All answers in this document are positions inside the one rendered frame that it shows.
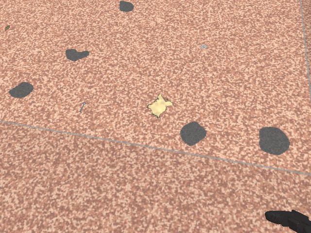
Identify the robot right hand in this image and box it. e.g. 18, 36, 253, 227
264, 210, 311, 233

